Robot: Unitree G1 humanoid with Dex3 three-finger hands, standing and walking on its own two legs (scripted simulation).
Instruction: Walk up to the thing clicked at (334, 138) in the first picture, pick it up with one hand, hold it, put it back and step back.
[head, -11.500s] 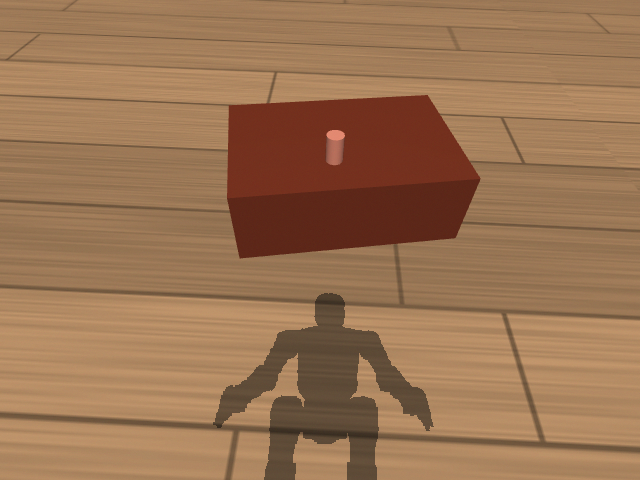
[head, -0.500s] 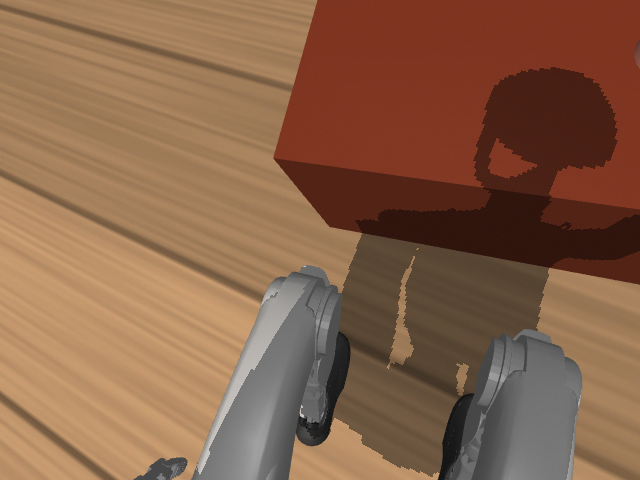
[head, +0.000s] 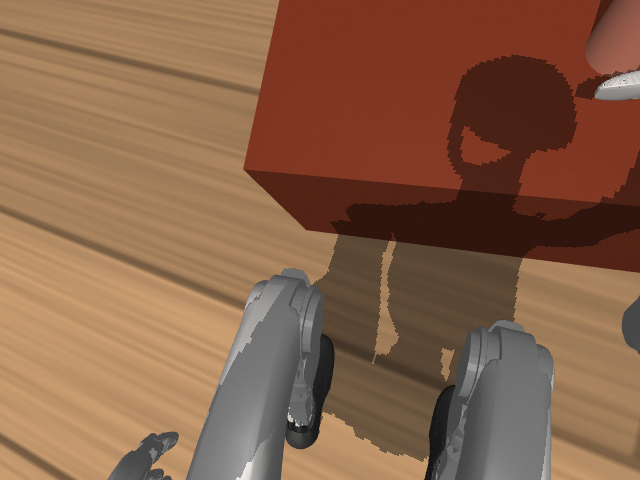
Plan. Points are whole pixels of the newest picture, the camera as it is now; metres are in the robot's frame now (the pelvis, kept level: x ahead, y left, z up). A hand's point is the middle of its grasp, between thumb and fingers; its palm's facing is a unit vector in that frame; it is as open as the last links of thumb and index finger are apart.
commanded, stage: close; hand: right
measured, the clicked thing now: out of the picture +0.63 -0.21 +0.00
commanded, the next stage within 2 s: settle in 0.68 s
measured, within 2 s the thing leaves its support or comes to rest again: leaves its support in 1.08 s
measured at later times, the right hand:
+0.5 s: hand out of the picture +0.61 -0.21 +0.00, palm faces +0.16 +0.99 -0.02, open 12.3 cm
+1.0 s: hand out of the picture +0.60 -0.21 +0.00, palm faces +0.16 +0.99 -0.03, open 9.9 cm
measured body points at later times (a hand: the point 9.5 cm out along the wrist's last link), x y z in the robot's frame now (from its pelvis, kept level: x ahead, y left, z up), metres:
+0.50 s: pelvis +0.00 +0.00 -0.01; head +0.25 -0.04 +0.35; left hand +0.01 +0.28 -0.11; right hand +0.59 -0.26 +0.01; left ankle +0.11 +0.14 -0.35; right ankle +0.07 -0.12 -0.35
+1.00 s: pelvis +0.00 +0.00 -0.01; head +0.25 -0.05 +0.36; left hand +0.02 +0.27 -0.11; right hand +0.58 -0.27 +0.01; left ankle +0.11 +0.13 -0.35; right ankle +0.07 -0.12 -0.35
